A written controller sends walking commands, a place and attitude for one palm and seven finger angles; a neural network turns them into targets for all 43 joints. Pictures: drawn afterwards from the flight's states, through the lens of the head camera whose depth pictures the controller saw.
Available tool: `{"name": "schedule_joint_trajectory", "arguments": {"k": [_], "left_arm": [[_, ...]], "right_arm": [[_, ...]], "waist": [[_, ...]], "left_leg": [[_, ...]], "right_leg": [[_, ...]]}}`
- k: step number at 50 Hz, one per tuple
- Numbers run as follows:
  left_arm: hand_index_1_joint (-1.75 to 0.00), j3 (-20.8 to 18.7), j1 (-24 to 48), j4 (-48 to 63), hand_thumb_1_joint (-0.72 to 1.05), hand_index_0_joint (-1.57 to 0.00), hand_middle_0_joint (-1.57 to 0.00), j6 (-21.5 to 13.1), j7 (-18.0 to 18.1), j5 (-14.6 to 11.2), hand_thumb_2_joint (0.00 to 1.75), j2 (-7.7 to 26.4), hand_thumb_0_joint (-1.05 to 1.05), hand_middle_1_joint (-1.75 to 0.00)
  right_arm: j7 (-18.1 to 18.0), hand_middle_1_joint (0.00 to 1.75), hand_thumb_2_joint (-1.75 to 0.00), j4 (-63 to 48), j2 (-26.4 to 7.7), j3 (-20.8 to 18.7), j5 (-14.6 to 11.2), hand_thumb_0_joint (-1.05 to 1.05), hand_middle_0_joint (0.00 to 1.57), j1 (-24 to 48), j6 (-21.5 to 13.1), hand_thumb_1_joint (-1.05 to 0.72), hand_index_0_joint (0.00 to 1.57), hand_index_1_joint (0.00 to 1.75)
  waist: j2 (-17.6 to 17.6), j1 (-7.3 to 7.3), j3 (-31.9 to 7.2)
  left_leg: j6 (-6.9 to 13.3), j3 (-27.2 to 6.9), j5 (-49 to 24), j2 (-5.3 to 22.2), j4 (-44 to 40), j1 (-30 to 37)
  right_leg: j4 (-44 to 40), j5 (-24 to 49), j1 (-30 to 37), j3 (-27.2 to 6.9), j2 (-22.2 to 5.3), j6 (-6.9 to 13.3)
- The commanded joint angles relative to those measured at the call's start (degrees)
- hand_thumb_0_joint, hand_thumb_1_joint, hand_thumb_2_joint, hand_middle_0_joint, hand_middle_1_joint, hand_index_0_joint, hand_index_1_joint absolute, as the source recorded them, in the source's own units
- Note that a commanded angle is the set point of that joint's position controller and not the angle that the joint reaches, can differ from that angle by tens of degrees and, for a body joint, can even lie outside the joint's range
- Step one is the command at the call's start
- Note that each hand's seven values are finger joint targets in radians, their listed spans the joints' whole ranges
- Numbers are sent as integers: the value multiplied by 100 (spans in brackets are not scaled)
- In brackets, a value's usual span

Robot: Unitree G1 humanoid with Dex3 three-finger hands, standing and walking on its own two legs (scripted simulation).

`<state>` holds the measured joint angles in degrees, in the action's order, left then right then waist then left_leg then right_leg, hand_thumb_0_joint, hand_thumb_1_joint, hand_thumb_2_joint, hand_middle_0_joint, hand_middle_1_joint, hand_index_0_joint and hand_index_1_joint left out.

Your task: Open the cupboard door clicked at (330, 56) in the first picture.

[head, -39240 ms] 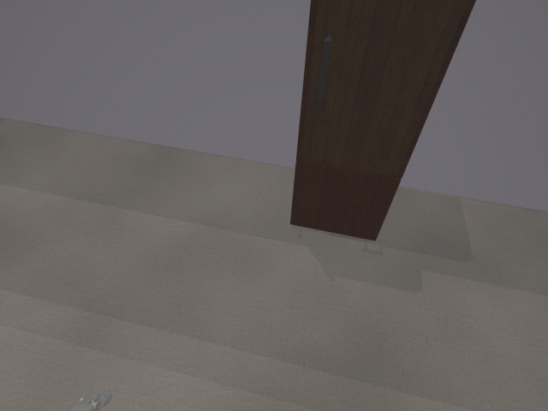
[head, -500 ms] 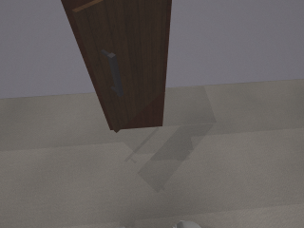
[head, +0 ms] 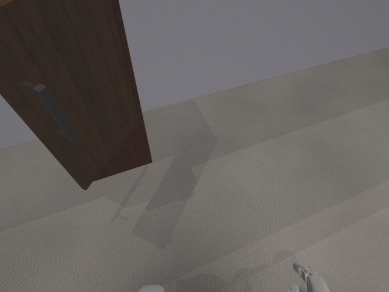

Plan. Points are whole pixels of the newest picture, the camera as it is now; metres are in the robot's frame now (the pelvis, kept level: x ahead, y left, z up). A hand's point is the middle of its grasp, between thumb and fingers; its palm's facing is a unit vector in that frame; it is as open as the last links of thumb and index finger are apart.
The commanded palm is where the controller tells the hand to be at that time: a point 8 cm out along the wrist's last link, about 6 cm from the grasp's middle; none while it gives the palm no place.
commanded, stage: walk to a spot facing it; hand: left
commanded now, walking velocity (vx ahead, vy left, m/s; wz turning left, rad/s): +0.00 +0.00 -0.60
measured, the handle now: (52, 114) +0.45 +0.38 +0.03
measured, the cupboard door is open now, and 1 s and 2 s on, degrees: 44 44 44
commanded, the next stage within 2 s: none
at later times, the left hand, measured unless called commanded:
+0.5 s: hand (141, 265) +0.18 +0.14 -0.15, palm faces -0.30 -0.91 -0.29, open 7.4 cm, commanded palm none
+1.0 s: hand (182, 219) +0.30 +0.06 -0.15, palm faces -0.59 -0.79 -0.16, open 7.4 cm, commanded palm none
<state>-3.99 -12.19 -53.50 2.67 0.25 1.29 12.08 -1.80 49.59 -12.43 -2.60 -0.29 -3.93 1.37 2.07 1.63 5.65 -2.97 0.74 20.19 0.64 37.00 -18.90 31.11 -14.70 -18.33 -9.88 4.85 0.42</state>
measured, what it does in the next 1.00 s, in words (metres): walks ahead, turning right: left foot, then right foot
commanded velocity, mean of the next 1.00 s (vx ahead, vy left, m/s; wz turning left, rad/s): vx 0.11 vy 0.00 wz -0.60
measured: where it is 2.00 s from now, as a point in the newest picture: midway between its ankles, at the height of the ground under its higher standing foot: (280, 255)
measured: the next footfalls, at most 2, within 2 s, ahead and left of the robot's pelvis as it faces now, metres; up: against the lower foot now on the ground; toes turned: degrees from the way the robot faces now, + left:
left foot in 0.02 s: +0.03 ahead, +0.12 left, +0.00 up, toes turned +0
right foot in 0.36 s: +0.03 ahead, -0.15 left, +0.00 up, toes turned -16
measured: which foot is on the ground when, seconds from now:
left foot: up 0.00-0.00, down 0.02-0.36, up 0.38-0.72, down 0.74-1.00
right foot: down 0.00-0.02, up 0.04-0.34, down 0.36-0.74, up 0.76-1.00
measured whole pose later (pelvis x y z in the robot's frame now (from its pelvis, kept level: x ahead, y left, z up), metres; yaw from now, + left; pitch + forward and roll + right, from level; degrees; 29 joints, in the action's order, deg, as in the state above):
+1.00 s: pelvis +0.09 -0.05 +0.01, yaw -37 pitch +1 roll -2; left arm -4.6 -8.0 -52.2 2.5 -3.9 1.7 14.8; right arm -1.7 53.7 -10.6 -0.2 1.8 -21.7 -2.5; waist 1.6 -0.5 3.8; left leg -1.2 10.1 18.2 5.9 22.5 -5.3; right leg 60.8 -15.3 -34.6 2.3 -3.0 -1.7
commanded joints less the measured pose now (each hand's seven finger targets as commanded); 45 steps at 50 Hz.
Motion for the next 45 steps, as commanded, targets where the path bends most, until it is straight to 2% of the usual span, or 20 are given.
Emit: {"name": "schedule_joint_trajectory", "arguments": {"k": [1, 3, 5, 7, 13, 16, 17, 18, 19, 20, 24, 27, 31, 35, 36, 37, 38, 39, 41, 45], "left_arm": [[-30, -185, 266, 739, 90, -20, -20, -88, -40, -75, 90, 654, 0, -30], [-30, -227, 336, 763, 90, -20, -20, -77, -122, -3, 90, 788, 0, -30], [-30, -229, 367, 584, 90, -20, -20, -58, -172, 2, 90, 663, 0, -30], [-30, -176, 405, 649, 90, -20, -20, -10, -228, -34, 90, 570, 0, -30], [-30, -77, 792, 790, 90, -20, -20, -45, -299, -32, 90, 529, 0, -30], [-30, -134, 160, 602, 90, -20, -20, -101, -273, -37, 90, 725, 0, -30], [-30, -234, -350, 447, 90, -20, -20, -157, -199, 12, 90, 1190, 0, -30], [-30, -393, -786, 326, 90, -20, -20, -212, -82, 38, 90, 1886, 0, -30], [-30, -394, -900, 276, 90, -20, -20, -184, 5, -52, 90, 1912, 0, -30], [-30, -345, -515, 391, 90, -20, -20, -126, 21, -57, 90, 1719, 0, -30], [-30, -221, 262, 678, 90, -20, -20, -155, 84, -15, 90, 1249, 0, -30], [-30, -220, 128, 637, 90, -20, -20, -178, 78, 4, 90, 1313, 0, -30], [-30, -262, 114, 630, 90, -20, -20, -149, 47, 22, 90, 1343, 0, -30], [-30, -244, 446, 713, 90, -20, -20, -119, -21, -24, 90, 1123, 0, -30], [-30, -157, 438, 830, 90, -20, -20, -113, -75, -60, 90, 713, 0, -30], [-30, -114, 520, 1009, 90, -20, -20, -131, -131, -72, 90, 528, 0, -30], [-30, -157, 970, 1117, 90, -20, -20, -191, -193, 5, 90, 798, 0, -30], [-30, -230, 892, 1140, 90, -20, -20, -262, -286, 8, 90, 791, 0, -30], [-30, -218, 807, 802, 90, -20, -20, -238, -353, 82, 90, 584, 0, -30], [-30, -80, 798, 746, 90, -20, -20, -199, -441, 26, 90, 306, 0, -30]], "right_arm": [[-154, 30, -90, -148, -1514, -312, 169, 0, 20, -1217, -181, -90, 20, 30], [-188, 30, -90, -334, -1221, -206, 236, 0, 20, -912, -185, -90, 20, 30], [-173, 30, -90, -314, -975, -145, 233, 0, 20, -888, -205, -90, 20, 30], [-168, 30, -90, -308, -965, -144, 227, 0, 20, -919, -196, -90, 20, 30], [-71, 30, -90, -146, -1177, -243, 229, 0, 20, -1293, -139, -90, 20, 30], [-31, 30, -90, -177, -1290, -294, 168, 0, 20, -1095, -120, -90, 20, 30], [10, 30, -90, -266, -1050, -262, 91, 0, 20, -1047, -107, -90, 20, 30], [44, 30, -90, -621, -534, -132, 56, 0, 20, -711, -95, -90, 20, 30], [-24, 30, -90, -561, -763, -131, 52, 0, 20, -645, -10, -90, 20, 30], [4, 30, -90, -530, -702, -146, 30, 0, 20, -569, 6, -90, 20, 30], [77, 30, -90, -263, -628, -167, 89, 0, 20, -643, 82, -90, 20, 30], [71, 30, -90, -246, -499, -138, 78, 0, 20, -647, 68, -90, 20, 30], [42, 30, -90, -320, -502, -147, 41, 0, 20, -621, 4, -90, 20, 30], [6, 30, -90, -123, -664, -155, 82, 0, 20, -1384, -146, -90, 20, 30], [-37, 30, -90, -21, -1156, -243, 164, 0, 20, -1768, -214, -90, 20, 30], [-64, 30, -90, -29, -1695, -347, 271, 0, 20, -2089, -236, -90, 20, 30], [-68, 30, -90, -56, -1669, -320, 241, 0, 20, -2047, -254, -90, 20, 30], [-64, 30, -90, -246, -1523, -267, 282, 0, 20, -1768, -295, -90, 20, 30], [-42, 30, -90, -167, -1066, -135, 276, 0, 20, -1536, -371, -90, 20, 30], [-61, 30, -90, 66, -805, -42, 215, 0, 20, -2039, -470, -90, 20, 30]], "waist": [[-2165, -457, -966], [-944, -267, -626], [-1369, -187, -659], [-1401, -185, -759], [-1482, -409, -731], [-1137, -10, -949], [57, 228, -1244], [1891, 450, -1300], [1577, 529, -1273], [1162, 347, -723], [600, -114, -729], [271, -101, -867], [718, -80, -858], [349, -494, -871], [-1071, -662, -891], [-2450, -758, -795], [-1684, -795, -430], [-1106, -600, -343], [-1012, -367, -181], [-1264, -384, -450]], "left_leg": [[1142, -2550, -2256, 2719, -2128, 1899], [1508, -1953, -3331, 2550, -1860, 1215], [1148, -814, -4756, 1847, -1385, 1468], [994, -240, -4468, 1592, -1314, 1583], [869, 185, -3790, 1722, -1159, 1531], [494, 468, -3242, 1621, -281, 971], [158, 898, -2071, 1224, 851, -24], [-120, 991, 1617, 300, 2402, -1482], [-38, 34, 1897, 448, 3001, -1595], [-7, -87, 1463, 596, 3153, -1757], [-135, -1, 442, 475, 2744, -1107], [-156, 81, 399, 298, 1909, -872], [-99, 71, 415, 128, 1008, -580], [5, 58, -252, 114, -1008, 1330], [319, -1217, 857, 1210, -1987, 2097], [912, -3117, 1770, 2691, -2676, 2223], [1272, -3228, 1701, 3037, -2826, 1697], [1429, -2915, 1344, 2863, -2858, 1378], [942, -1474, -478, 2031, -2445, 1351], [691, 7, -2516, 1608, -2082, 1962]], "right_leg": [[2228, -2143, -1621, 567, -86, -225], [3436, -1696, -1593, 554, -441, -322], [3707, -1394, -1645, 704, -509, -391], [3353, -1184, -1491, 931, -557, -415], [1284, -984, -556, 1536, -476, -256], [-294, 379, 852, 1529, -446, -38], [-756, 1879, 2076, 505, -1241, 282], [-951, 4062, 2563, -1561, -2748, 1009], [-969, 3677, 2223, -1548, -2829, 1417], [-1159, 2261, 1650, -1305, -2566, 1443], [-1087, 1945, 789, -689, -1712, 1028], [-1007, 2067, 901, -827, -1660, 1094], [-937, 2031, 881, -1096, -1553, 1071], [-703, -603, -547, -1118, -1090, 599], [317, -1751, -1654, -479, -361, 295], [2032, -2380, -2443, 749, 170, -78], [2723, -1931, -2527, 478, -462, -70], [3159, -1592, -2423, 611, -654, -109], [3575, -760, -2368, 794, -719, -164], [3488, -121, -2412, 1165, -772, -214]]}}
